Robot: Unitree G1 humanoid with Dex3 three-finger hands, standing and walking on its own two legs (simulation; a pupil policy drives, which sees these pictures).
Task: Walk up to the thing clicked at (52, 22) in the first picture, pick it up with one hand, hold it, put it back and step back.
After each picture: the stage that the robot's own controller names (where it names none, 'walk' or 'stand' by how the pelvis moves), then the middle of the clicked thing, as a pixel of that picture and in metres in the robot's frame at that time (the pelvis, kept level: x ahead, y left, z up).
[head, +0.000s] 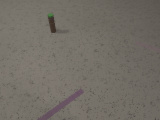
stand; (52, 23) +1.72 +0.38 -0.66
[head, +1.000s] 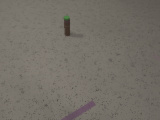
walk; (67, 26) +1.62 +0.16 -0.63
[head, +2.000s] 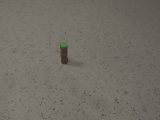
walk; (64, 53) +1.12 +0.16 -0.64
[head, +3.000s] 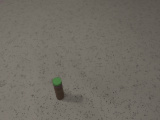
walk; (58, 89) +0.73 +0.20 -0.64
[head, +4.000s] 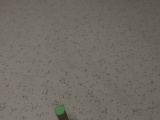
walk; (62, 116) +0.49 +0.21 -0.64
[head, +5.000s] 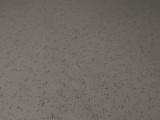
stand; out of the picture +0.43 +0.18 -0.65
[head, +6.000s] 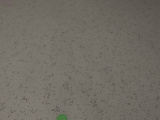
stand; out of the picture +0.42 +0.16 -0.65
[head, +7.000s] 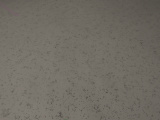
stand; out of the picture +0.42 +0.15 -0.66
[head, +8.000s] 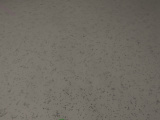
stand; out of the picture +0.43 +0.17 -0.66
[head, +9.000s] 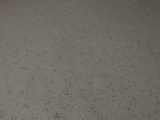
stand; out of the picture +0.42 +0.17 -0.66
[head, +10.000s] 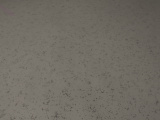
stand; out of the picture +0.41 +0.17 -0.66
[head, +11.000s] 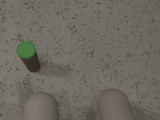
go down; (30, 59) +0.49 +0.20 -0.32
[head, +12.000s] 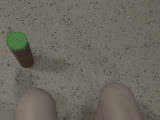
approach; (22, 52) +0.50 +0.22 -0.26
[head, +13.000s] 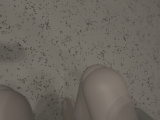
close in; out of the picture +0.48 +0.27 -0.16
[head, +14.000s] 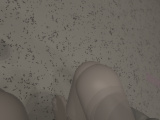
close; out of the picture +0.47 +0.28 -0.16
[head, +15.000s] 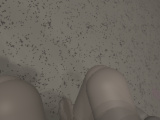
lift; out of the picture +0.38 +0.25 -0.16
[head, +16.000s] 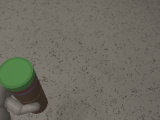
lift; (29, 91) +0.31 +0.17 +0.04
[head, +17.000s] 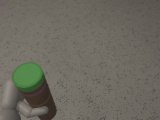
hold; (39, 96) +0.30 +0.15 +0.05
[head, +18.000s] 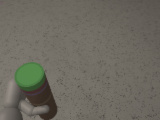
hold; (40, 96) +0.31 +0.15 +0.04
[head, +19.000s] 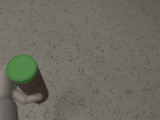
crouch; (32, 84) +0.35 +0.16 -0.01
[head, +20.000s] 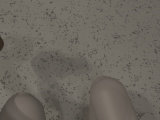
lower; out of the picture +0.51 +0.23 -0.02
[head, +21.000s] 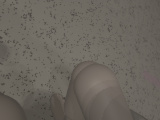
lower; out of the picture +0.46 +0.28 -0.16
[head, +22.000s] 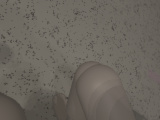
lower; out of the picture +0.45 +0.28 -0.16
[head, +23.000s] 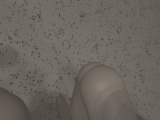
lower; out of the picture +0.44 +0.27 -0.16
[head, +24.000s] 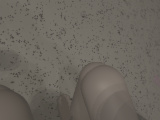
lower; out of the picture +0.43 +0.27 -0.17
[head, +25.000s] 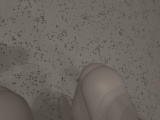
open; out of the picture +0.45 +0.25 -0.17
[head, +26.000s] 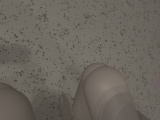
stand; out of the picture +0.44 +0.25 -0.17
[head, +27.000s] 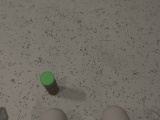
walk; (50, 84) +0.45 +0.18 -0.42
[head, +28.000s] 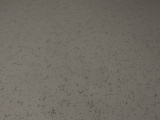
stand; out of the picture +0.39 +0.15 -0.60
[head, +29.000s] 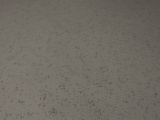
stand; out of the picture +0.40 +0.16 -0.60
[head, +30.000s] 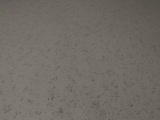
stand; out of the picture +0.41 +0.14 -0.65
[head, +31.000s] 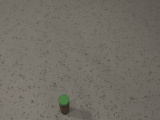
walk; (64, 105) +0.46 +0.09 -0.64
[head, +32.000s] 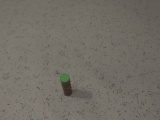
walk; (66, 85) +0.66 +0.16 -0.62
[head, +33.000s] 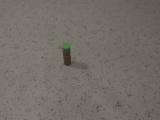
stand; (66, 55) +1.01 +0.15 -0.63
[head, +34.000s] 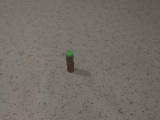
stand; (70, 62) +1.02 +0.13 -0.64
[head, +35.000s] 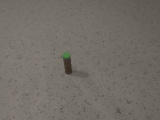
stand; (67, 64) +1.03 +0.15 -0.66
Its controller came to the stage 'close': yes
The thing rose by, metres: 0.69
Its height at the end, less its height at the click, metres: +0.00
